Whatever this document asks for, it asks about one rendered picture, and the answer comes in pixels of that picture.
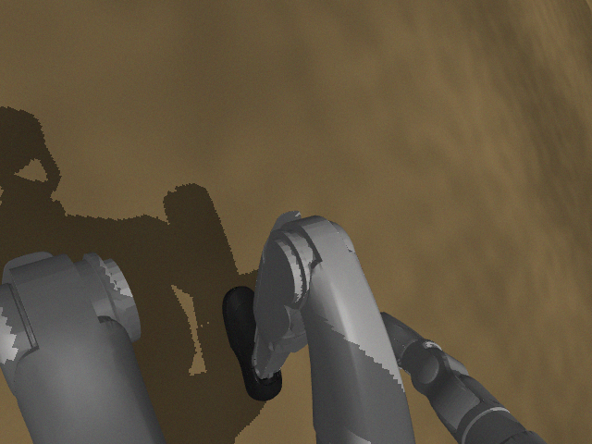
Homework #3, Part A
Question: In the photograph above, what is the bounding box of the right robot hand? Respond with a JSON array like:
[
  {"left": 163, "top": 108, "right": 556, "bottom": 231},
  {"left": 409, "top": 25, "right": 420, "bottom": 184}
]
[{"left": 380, "top": 312, "right": 424, "bottom": 370}]

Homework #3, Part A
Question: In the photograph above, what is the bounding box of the right robot arm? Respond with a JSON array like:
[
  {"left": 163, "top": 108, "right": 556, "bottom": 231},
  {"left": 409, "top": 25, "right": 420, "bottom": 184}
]
[{"left": 401, "top": 339, "right": 548, "bottom": 444}]

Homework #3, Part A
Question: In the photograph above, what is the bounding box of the right robot foot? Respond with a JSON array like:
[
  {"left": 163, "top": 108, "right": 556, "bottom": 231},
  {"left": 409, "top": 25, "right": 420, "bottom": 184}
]
[{"left": 222, "top": 286, "right": 282, "bottom": 401}]

